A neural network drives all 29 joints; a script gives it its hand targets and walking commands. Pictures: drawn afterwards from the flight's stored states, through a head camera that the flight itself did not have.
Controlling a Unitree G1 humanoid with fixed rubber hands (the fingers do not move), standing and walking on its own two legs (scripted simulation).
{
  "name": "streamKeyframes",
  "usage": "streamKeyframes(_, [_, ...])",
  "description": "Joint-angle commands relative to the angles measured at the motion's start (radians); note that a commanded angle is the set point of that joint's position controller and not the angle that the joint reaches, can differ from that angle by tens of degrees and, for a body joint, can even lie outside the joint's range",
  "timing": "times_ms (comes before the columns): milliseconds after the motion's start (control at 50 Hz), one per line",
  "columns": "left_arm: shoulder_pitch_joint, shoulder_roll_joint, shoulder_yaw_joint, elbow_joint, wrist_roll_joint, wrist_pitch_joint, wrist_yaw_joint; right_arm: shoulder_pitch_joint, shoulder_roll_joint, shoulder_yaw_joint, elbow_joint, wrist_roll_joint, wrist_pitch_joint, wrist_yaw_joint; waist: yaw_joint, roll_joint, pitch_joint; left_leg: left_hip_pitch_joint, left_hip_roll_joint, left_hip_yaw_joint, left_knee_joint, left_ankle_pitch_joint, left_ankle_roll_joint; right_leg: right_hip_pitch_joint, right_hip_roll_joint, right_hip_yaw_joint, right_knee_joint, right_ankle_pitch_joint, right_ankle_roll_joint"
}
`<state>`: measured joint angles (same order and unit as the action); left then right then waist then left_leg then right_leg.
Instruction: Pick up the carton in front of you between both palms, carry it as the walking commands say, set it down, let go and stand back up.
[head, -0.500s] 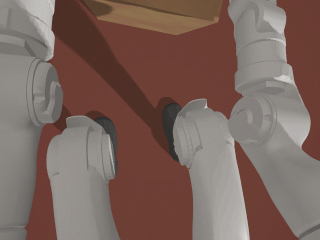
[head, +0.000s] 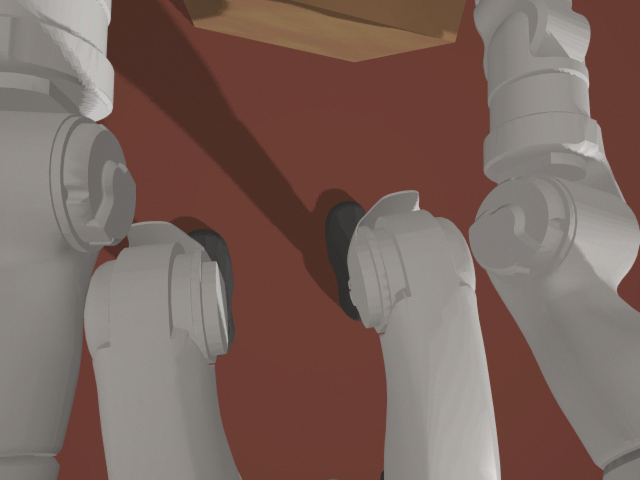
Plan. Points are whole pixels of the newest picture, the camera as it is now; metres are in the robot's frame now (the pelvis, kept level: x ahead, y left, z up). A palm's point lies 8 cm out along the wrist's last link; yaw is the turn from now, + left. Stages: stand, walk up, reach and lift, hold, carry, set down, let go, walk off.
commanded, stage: set down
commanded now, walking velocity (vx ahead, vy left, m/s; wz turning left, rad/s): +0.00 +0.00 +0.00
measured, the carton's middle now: out of the picture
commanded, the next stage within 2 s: let go in 1.36 s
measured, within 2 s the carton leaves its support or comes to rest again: neither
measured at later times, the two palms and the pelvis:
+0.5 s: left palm out of the picture +0.63 +0.15 -0.11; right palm out of the picture +0.54 -0.21 -0.12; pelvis +0.00 -0.01 +0.02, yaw +0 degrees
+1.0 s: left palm out of the picture +0.63 +0.17 +0.05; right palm out of the picture +0.54 -0.21 +0.04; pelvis +0.01 +0.00 +0.15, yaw +1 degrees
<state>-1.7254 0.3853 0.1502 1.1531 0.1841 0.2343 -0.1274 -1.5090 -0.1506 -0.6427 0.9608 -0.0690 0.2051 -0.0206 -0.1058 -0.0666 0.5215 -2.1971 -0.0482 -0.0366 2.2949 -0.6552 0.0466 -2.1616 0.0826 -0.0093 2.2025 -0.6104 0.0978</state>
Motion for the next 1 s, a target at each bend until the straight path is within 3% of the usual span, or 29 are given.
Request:
streamKeyframes(0, [-0.165, -0.131, -0.082, 0.027, -0.022, -0.004, -0.025, -0.139, 0.247, 0.107, 0.058, 0.001, 0.001, 0.037, -0.005, 0.19, -0.725, 0.539, 0.006, -0.043, -0.24, 0.283, -0.037, 0.291, 0.012, -0.077, -0.117, 0.234, -0.032])
streamKeyframes(60, [-0.232, 0.202, -0.122, -0.034, -0.101, -0.066, 0.082, -0.105, -0.087, 0.095, 0.048, 0.052, -0.078, -0.064, -0.039, 0.205, -0.845, 0.624, 0.026, -0.071, -0.216, 0.39, -0.046, 0.311, -0.001, -0.08, -0.114, 0.336, -0.025])
streamKeyframes(100, [-0.34, 0.246, -0.173, -0.053, -0.183, -0.098, 0.121, -0.165, -0.163, 0.121, 0.034, 0.098, -0.123, -0.106, -0.068, 0.238, -0.959, 0.661, 0.034, -0.091, -0.189, 0.482, -0.045, 0.295, -0.007, -0.079, -0.112, 0.415, -0.029])
streamKeyframes(180, [-0.419, 0.229, -0.314, -0.059, -0.348, -0.121, 0.112, -0.213, -0.202, 0.215, 0.036, 0.181, -0.152, -0.129, -0.134, 0.292, -1.113, 0.678, 0.042, -0.093, -0.167, 0.55, -0.047, 0.331, -0.026, -0.071, -0.109, 0.506, -0.046])
streamKeyframes(280, [-0.404, 0.261, -0.381, -0.01, -0.43, -0.098, 0.07, -0.204, -0.195, 0.27, -0.02, 0.225, -0.121, -0.146, -0.165, 0.286, -1.236, 0.627, 0.054, -0.061, -0.184, 0.454, -0.043, 0.491, -0.036, -0.056, -0.13, 0.534, -0.063])
streamKeyframes(340, [-0.398, 0.3, -0.362, 0.01, -0.412, -0.082, 0.065, -0.209, -0.189, 0.281, -0.099, 0.237, -0.095, -0.161, -0.151, 0.282, -1.332, 0.642, 0.053, -0.034, -0.204, 0.418, -0.036, 0.582, -0.031, -0.054, -0.158, 0.535, -0.065])
streamKeyframes(440, [-0.422, 0.375, -0.275, -0.069, -0.349, -0.056, 0.08, -0.219, -0.154, 0.33, -0.265, 0.26, -0.041, -0.203, -0.096, 0.244, -1.58, 0.675, 0.025, 0.025, -0.274, 0.406, -0.014, 0.807, -0.004, -0.068, -0.225, 0.583, -0.061])
streamKeyframes(520, [-0.38, 0.388, -0.208, -0.042, -0.295, -0.019, 0.074, -0.183, -0.12, 0.335, -0.275, 0.25, 0.014, -0.227, -0.073, 0.207, -1.516, 0.637, 0.009, 0.04, -0.356, 0.344, -0.003, 0.774, 0.007, -0.075, -0.311, 0.504, -0.049])
streamKeyframes(620, [-0.33, 0.342, -0.173, -0.003, -0.256, -0.014, 0.041, -0.14, -0.08, 0.28, -0.264, 0.186, 0.031, -0.211, -0.087, 0.206, -1.401, 0.623, -0.001, 0.025, -0.449, 0.327, -0.003, 0.668, 0.004, -0.072, -0.4, 0.453, -0.044])
streamKeyframes(740, [-0.332, 0.302, -0.158, -0.022, -0.22, 0.005, 0.019, -0.111, -0.078, 0.218, -0.29, 0.134, 0.048, -0.189, -0.118, 0.264, -1.421, 0.748, -0.009, 0.012, -0.557, 0.348, -0.018, 0.605, 0.0, -0.089, -0.506, 0.422, -0.042])
streamKeyframes(880, [-0.34, 0.289, -0.137, -0.099, -0.187, 0.04, 0.019, -0.076, -0.086, 0.19, -0.364, 0.118, 0.076, -0.177, -0.13, 0.332, -1.577, 0.958, -0.019, 0.017, -0.664, 0.458, -0.038, 0.634, 0.005, -0.118, -0.62, 0.471, -0.038])
streamKeyframes(980, [-0.301, 0.286, -0.109, -0.148, -0.165, 0.061, 0.02, -0.025, -0.084, 0.19, -0.417, 0.115, 0.094, -0.169, -0.126, 0.341, -1.654, 1.091, -0.027, 0.017, -0.749, 0.564, -0.044, 0.671, 0.01, -0.126, -0.712, 0.525, -0.033])
